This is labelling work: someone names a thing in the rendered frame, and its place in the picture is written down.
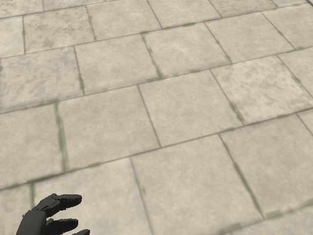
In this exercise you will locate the robot left hand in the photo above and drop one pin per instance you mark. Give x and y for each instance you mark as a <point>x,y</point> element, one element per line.
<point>34,221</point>

